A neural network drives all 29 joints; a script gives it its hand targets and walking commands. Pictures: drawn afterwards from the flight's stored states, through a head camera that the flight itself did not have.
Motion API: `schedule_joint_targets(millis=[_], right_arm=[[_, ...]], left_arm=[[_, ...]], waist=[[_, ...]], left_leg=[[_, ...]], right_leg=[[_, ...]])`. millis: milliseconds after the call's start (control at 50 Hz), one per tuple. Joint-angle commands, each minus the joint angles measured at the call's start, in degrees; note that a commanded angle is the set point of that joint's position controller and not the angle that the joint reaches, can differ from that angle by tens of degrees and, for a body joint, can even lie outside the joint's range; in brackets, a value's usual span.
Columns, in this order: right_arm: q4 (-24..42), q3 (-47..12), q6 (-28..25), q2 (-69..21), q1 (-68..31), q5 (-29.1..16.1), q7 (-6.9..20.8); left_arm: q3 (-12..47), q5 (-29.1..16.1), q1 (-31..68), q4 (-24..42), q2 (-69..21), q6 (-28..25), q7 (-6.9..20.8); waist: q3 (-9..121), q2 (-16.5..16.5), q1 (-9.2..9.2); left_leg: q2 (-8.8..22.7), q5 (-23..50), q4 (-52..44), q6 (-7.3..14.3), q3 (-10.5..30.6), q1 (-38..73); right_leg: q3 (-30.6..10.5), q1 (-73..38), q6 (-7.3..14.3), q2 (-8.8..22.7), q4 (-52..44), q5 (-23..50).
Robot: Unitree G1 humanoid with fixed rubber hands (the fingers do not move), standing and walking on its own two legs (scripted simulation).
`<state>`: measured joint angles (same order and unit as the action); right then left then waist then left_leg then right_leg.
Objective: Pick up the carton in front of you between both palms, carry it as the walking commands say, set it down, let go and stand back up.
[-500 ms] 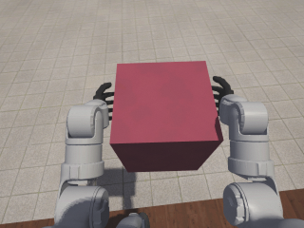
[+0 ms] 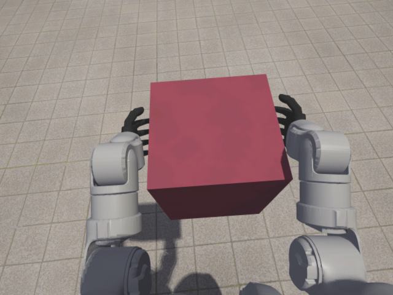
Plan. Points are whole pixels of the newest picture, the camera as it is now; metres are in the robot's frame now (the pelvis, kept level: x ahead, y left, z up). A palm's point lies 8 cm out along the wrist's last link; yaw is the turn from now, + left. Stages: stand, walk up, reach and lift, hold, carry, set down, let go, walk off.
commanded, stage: carry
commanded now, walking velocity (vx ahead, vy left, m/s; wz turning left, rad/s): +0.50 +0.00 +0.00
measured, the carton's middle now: (212, 156) +0.37 +0.00 +0.03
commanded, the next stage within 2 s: none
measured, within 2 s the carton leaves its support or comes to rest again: neither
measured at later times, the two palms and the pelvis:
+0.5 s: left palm (154, 73) +0.77 +0.18 -0.08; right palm (242, 77) +0.73 -0.11 -0.07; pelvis +0.39 +0.08 -0.11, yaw +0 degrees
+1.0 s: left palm (127, 5) +1.09 +0.30 -0.01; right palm (203, 1) +1.11 +0.01 -0.02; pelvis +0.80 +0.13 -0.11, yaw +1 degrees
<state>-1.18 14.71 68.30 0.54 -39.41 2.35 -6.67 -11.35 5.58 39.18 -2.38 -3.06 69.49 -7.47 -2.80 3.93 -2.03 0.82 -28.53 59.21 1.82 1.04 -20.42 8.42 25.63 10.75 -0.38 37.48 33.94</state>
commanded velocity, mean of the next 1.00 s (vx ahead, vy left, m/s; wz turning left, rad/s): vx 0.50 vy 0.00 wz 0.00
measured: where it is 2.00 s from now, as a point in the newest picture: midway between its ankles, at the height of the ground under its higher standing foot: (182, 96)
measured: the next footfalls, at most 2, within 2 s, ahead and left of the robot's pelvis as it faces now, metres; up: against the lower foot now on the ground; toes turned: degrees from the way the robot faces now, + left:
left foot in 0.22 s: +0.39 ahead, +0.07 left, -0.11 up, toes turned +6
right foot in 0.66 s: +0.66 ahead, +0.02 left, -0.11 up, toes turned -5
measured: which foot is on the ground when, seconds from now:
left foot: up 0.00-0.20, down 0.22-0.66, up 0.68-1.00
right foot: down 0.00-0.16, up 0.18-0.64, down 0.66-1.00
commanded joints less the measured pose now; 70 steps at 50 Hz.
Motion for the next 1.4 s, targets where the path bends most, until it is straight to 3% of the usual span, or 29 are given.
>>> schedule_joint_targets(millis=[0, 80, 100, 140, 180, 200, 220, 240, 280, 300, 380, 440, 480, 560, 600, 620, 640, 680, 720, 760, 860, 960, 980, 1000, 1020, 1060, 1140, 1260, 1380], right_arm=[[1.38, -39.68, 0.49, -63.73, -38.09, -20.85, 12.07], [-5.18, -34.28, 0.2, -58.57, -31.26, -15.57, 12.73], [-8.3, -31.28, 0.38, -55.49, -26.92, -12.95, 12.83], [-9.13, -25.55, -0.17, -49.41, -26.33, -8.05, 12.21], [-17.23, -19.04, 0.27, -42.75, -20.44, -3.5, 11.89], [-20.57, -19.41, 1.0, -41.53, -20.85, -2.76, 11.22], [-17.09, -20.4, 0.58, -43.39, -21.77, -4.26, 10.9], [-13.45, -22.99, 0.11, -51.08, -28.3, -8.31, 11.41], [0.22, -29.0, -2.07, -58.69, -44.55, -17.17, 11.72], [10.68, -32.09, -3.52, -59.0, -53.49, -20.82, 11.23], [8.73, -41.58, -1.52, -66.22, -37.45, -26.36, 11.2], [11.58, -43.85, -2.99, -65.93, -32.87, -27.66, 13.06], [6.22, -46.92, -4.38, -67.0, -31.26, -28.63, 14.57], [3.08, -49.98, -9.63, -69.95, -30.67, -27.0, 16.94], [1.92, -49.87, -11.45, -68.31, -26.82, -25.44, 17.34], [3.31, -49.58, -11.91, -69.31, -27.8, -25.19, 17.47], [3.79, -50.93, -12.17, -69.74, -24.97, -24.15, 17.19], [-1.86, -47.15, -11.28, -65.85, -18.36, -20.94, 16.4], [2.25, -46.86, -10.69, -62.23, -9.93, -17.87, 14.97], [2.59, -44.35, -9.58, -62.16, -6.98, -15.37, 13.39], [6.91, -41.98, -5.17, -59.44, -1.13, -11.12, 11.7], [9.95, -46.83, -0.99, -61.43, 6.62, -12.29, 13.64], [10.39, -46.41, -0.47, -62.1, 7.27, -13.88, 14.04], [14.59, -47.07, -0.64, -60.43, 5.52, -14.38, 14.61], [15.97, -47.71, -0.62, -62.88, 5.03, -14.76, 14.97], [21.31, -50.43, -0.92, -64.47, -1.63, -20.03, 15.95], [21.66, -47.89, -0.28, -63.6, 1.1, -22.44, 15.53], [18.79, -48.91, 1.06, -60.02, 8.06, -19.73, 16.54], [22.74, -49.06, 1.35, -56.83, 7.6, -18.58, 16.52]], left_arm=[[38.2, -30.78, 47.78, 12.55, -60.53, -2.69, 14.34], [39.84, -31.47, 46.62, 4.26, -62.63, -3.17, 14.53], [41.04, -31.19, 44.07, 1.03, -62.37, -3.07, 14.66], [39.4, -33.53, 48.03, -3.79, -64.49, -2.84, 14.53], [38.01, -34.99, 46.2, -12.42, -61.93, -1.65, 14.86], [35.08, -33.46, 44.9, -15.96, -59.61, -1.19, 15.16], [32.52, -33.3, 42.18, -18.47, -60.58, -1.2, 15.44], [31.46, -32.08, 45.22, -14.15, -63.49, -2.09, 14.73], [32.69, -36.51, 57.09, 1.4, -65.68, -4.11, 13.84], [34.49, -38.6, 63.6, 8.68, -66.33, -4.69, 12.97], [31.55, -28.52, 45.5, 13.88, -60.25, -5.62, 7.19], [34.08, -21.54, 31.77, 12.29, -58.76, -6.89, 6.88], [32.83, -15.79, 23.91, 5.6, -56.96, -8.31, 7.75], [36.97, -13.44, 21.1, 0.78, -60.16, -12.88, 10.45], [40.18, -15.54, 21.5, 5.36, -60.72, -13.98, 11.86], [41.76, -15.79, 21.55, 7.53, -60.31, -14.96, 12.13], [42.2, -17.32, 21.24, 9.52, -59.52, -15.25, 12.72], [42.25, -16.39, 12.95, 2.72, -59.74, -13.59, 13.48], [48.5, -23.37, 15.11, 8.05, -61.58, -12.15, 14.67], [48.83, -28.85, 28.3, 19.19, -59.21, -10.55, 15.48], [46.3, -29.24, 15.42, 13.61, -58.39, -5.3, 17.58], [40.01, -22.1, 3.24, 16.04, -54.93, -1.22, 17.6], [40.61, -22.52, 1.9, 16.02, -55.02, -0.84, 17.91], [41.08, -21.0, -0.92, 16.46, -55.41, -0.79, 18.03], [40.83, -19.93, -1.79, 17.66, -55.86, -0.8, 18.64], [42.88, -23.14, 6.21, 22.79, -57.13, -0.89, 18.31], [46.33, -22.72, 3.48, 26.72, -55.72, -1.59, 16.0], [44.38, -20.55, -3.02, 24.44, -54.4, -0.53, 15.76], [45.8, -21.49, -4.67, 24.78, -54.51, -0.42, 15.74]], waist=[[30.99, -12.92, -8.78], [16.85, -7.35, -9.08], [18.22, -4.68, -6.18], [19.81, 2.47, 0.23], [26.74, 10.75, 6.02], [31.17, 10.67, 7.78], [36.77, 5.27, 7.33], [35.56, -4.82, 5.24], [38.68, -2.75, 1.8], [39.44, -0.88, 2.52], [38.12, -3.09, 4.11], [40.45, 6.78, 6.23], [39.08, 0.67, 6.95], [36.7, -3.54, 4.44], [37.12, -0.83, -0.66], [34.18, -9.44, -2.1], [40.31, -16.75, -1.53], [39.06, -9.82, -3.22], [35.89, 1.49, 1.01], [31.1, -6.08, 0.06], [18.99, -15.46, 0.71], [21.31, -14.42, 2.33], [27.84, -8.11, 3.59], [32.77, 8.58, 3.08], [33.96, 6.33, 2.65], [28.68, -1.34, 3.59], [24.16, 2.23, 2.99], [19.6, 3.09, 2.98], [20.76, 2.14, 2.22]], left_leg=[[-1.66, 11.38, 2.27, 0.49, -0.44, -29.0], [-1.52, 26.69, -20.93, -1.88, -4.6, -29.48], [-0.25, 40.6, -28.93, -0.89, -2.39, -11.6], [-1.32, 67.03, -43.55, -1.78, -6.43, 22.31], [13.89, 92.24, -33.95, 7.28, 6.61, 42.67], [21.09, 96.72, -27.17, 11.84, 13.46, 48.75], [26.31, 76.54, -25.65, 16.13, 21.24, 50.28], [24.78, 61.81, -27.22, 11.97, 18.83, 43.74], [19.77, 37.2, -31.61, 9.79, 20.74, 35.47], [18.52, 40.65, -32.67, 10.18, 22.16, 30.65], [11.63, 56.9, -30.3, 5.2, 12.79, 31.36], [8.1, 78.16, -29.94, 1.11, 7.43, 41.23], [8.36, 84.77, -30.74, -3.5, 5.85, 44.2], [6.8, 99.06, -23.52, -3.66, -1.67, 33.49], [6.25, 69.43, -8.4, -6.06, -4.16, 15.29], [0.46, 23.99, 4.99, -7.67, -5.26, -3.2], [-5.08, -3.5, 14.99, -6.04, -1.62, -22.15], [-0.81, -4.33, 22.08, -2.99, 5.72, -38.9], [2.96, 6.41, 4.57, -3.28, 1.12, -28.56], [-0.85, 9.94, -8.11, -4.36, -3.35, -21.47], [-1.35, 23.78, -27.17, -3.48, -11.59, -11.59], [-2.43, 36.12, -37.92, -0.05, -16.24, 17.36], [4.97, 39.47, -35.07, 2.44, -7.71, 31.66], [22.06, 45.16, -36.85, 9.76, 17.2, 43.83], [24.3, 37.34, -41.52, 14.44, 25.36, 38.87], [21.5, 20.3, -44.21, 10.64, 17.32, 26.91], [16.84, 11.09, -51.26, 6.1, 6.56, 16.1], [15.63, 23.49, -49.65, 6.71, -3.35, 15.88], [11.48, 35.49, -34.2, 1.78, -11.11, 17.32]], right_leg=[[-30.0, -49.34, 2.29, 11.9, -8.9, -8.46], [-21.38, -35.38, -0.73, 1.75, 1.02, -18.77], [-22.14, -20.95, 0.81, 2.99, 1.49, -22.82], [-9.93, 0.6, -4.06, -1.24, 13.58, -40.42], [-6.97, 16.91, -8.85, -6.61, 46.15, -73.74], [-9.6, 25.1, -8.41, -5.63, 55.03, -75.81], [-12.36, 30.54, -7.88, -3.04, 60.21, -73.38], [-15.15, 28.83, -7.6, 1.04, 54.77, -61.19], [-12.11, 25.18, -8.56, 4.22, 44.35, -59.24], [-11.81, 21.36, -8.99, 5.16, 40.51, -56.71], [-7.32, 22.09, -8.36, 3.03, 33.58, -52.76], [-2.34, 24.21, -7.03, -0.15, 24.89, -47.73], [0.79, 25.01, -6.67, -2.56, 18.89, -41.36], [7.0, -2.32, -5.65, -8.04, -9.75, -27.85], [-2.15, -29.08, -3.29, 2.74, -22.84, -13.54], [-12.38, -44.1, 1.67, 11.02, -22.5, 3.68], [-26.53, -63.57, 5.56, 21.75, -10.34, 32.42], [-28.99, -69.15, 8.72, 25.77, -11.48, 13.09], [-22.41, -51.85, 2.55, 20.12, -18.36, -11.73], [-16.97, -45.32, -0.91, 14.62, -19.96, -9.66], [-5.92, -31.9, -5.19, 10.29, -22.12, 0.87], [3.46, -19.21, -9.68, 7.5, -2.66, -2.98], [3.65, -9.51, -11.61, 6.08, 9.8, -16.16], [1.64, 7.21, -14.05, 0.06, 30.27, -50.58], [-5.88, 9.76, -12.45, 1.16, 41.42, -61.71], [-9.85, 10.53, -9.75, 6.11, 35.84, -59.12], [-6.52, 5.77, -9.32, 7.0, 20.12, -51.64], [-0.3, 4.59, -10.98, 6.02, 0.0, -43.25], [5.64, -9.88, -10.22, 1.92, -13.11, -42.42]])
